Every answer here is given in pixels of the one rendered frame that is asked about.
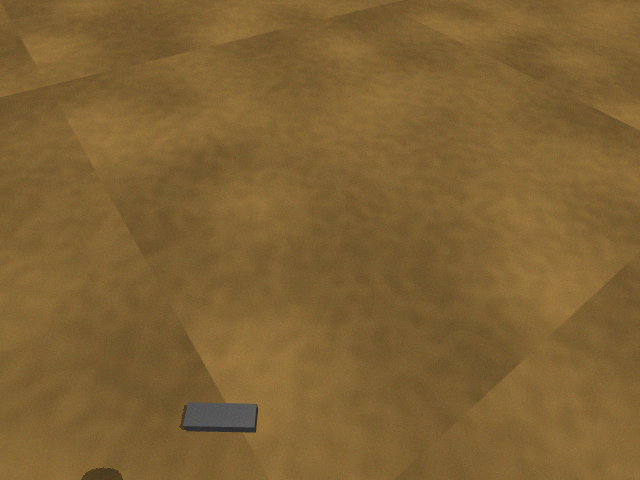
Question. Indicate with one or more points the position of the carton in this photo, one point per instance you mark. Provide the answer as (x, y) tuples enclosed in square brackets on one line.
[(221, 417)]

